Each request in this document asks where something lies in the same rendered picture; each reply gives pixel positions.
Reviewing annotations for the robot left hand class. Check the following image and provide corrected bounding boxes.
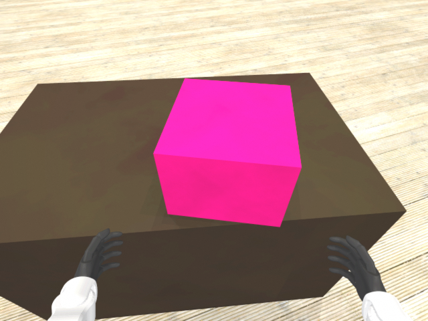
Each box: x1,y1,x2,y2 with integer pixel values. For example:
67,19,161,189
74,228,123,282

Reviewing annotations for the carton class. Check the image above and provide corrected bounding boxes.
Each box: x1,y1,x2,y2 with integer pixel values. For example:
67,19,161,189
153,78,302,227

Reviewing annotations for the left robot forearm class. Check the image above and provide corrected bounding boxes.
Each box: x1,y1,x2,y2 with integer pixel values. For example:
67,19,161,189
47,276,98,321

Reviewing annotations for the right robot forearm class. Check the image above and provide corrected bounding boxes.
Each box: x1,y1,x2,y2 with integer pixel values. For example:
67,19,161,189
362,291,413,321

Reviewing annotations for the pedestal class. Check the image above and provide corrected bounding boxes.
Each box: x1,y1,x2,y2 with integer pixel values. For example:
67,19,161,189
0,73,407,320

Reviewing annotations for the robot right hand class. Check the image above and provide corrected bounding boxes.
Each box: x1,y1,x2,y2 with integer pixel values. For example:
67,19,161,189
327,235,387,301

